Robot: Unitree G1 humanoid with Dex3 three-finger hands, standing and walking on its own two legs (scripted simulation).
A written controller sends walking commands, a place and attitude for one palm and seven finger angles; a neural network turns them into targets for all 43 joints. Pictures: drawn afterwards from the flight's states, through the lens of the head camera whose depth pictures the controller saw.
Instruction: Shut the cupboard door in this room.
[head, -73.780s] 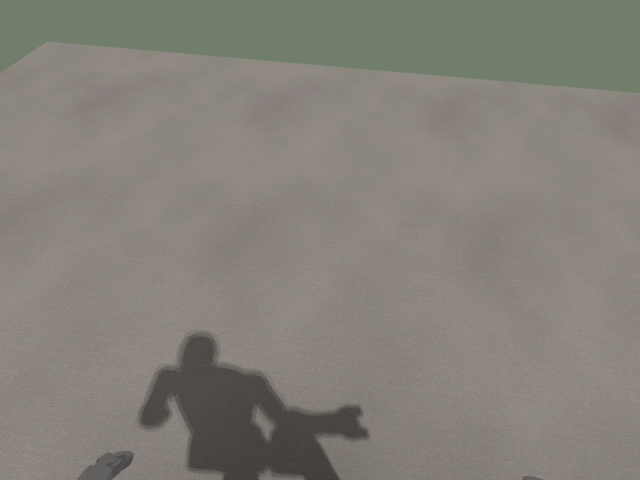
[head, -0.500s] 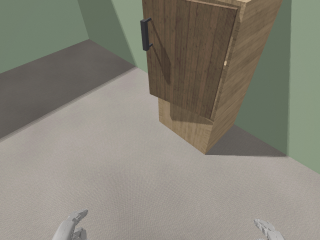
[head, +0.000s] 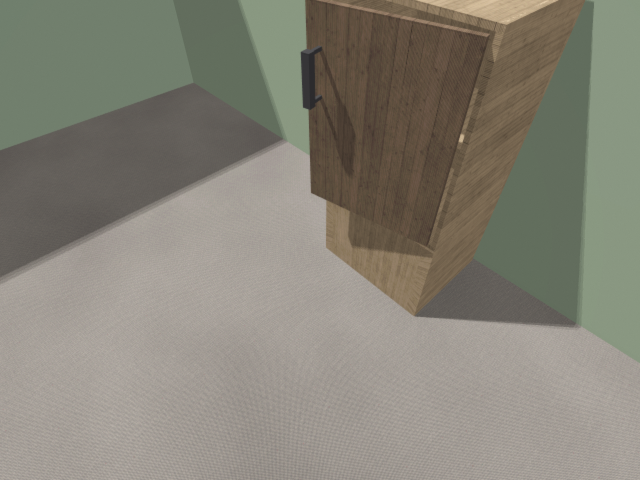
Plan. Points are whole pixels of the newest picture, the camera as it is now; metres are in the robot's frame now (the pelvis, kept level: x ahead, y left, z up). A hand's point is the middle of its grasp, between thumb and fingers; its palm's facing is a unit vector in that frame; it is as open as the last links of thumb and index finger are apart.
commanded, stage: let the arm hang, fingers relaxed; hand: left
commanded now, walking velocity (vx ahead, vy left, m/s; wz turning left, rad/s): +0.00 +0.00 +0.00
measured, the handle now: (313, 77) +1.03 +0.08 +0.04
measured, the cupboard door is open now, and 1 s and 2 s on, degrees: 11 11 11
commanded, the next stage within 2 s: look to check the result in 0.38 s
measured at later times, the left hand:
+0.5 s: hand out of the picture +0.06 +0.21 -0.17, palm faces -0.02 -0.96 -0.26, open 7.4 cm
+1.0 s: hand out of the picture +0.11 +0.22 -0.16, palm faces +0.00 -0.95 -0.31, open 7.4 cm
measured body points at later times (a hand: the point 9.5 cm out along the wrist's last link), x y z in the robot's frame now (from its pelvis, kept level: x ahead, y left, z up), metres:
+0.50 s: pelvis +0.01 -0.01 +0.00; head +0.02 +0.00 +0.45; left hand +0.06 +0.26 -0.15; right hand +0.04 -0.29 -0.14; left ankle +0.05 +0.09 -0.74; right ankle +0.02 -0.14 -0.74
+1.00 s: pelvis +0.05 -0.02 +0.01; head +0.06 -0.02 +0.46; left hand +0.11 +0.27 -0.13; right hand +0.13 -0.30 -0.13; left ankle +0.05 +0.09 -0.74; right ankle +0.02 -0.14 -0.74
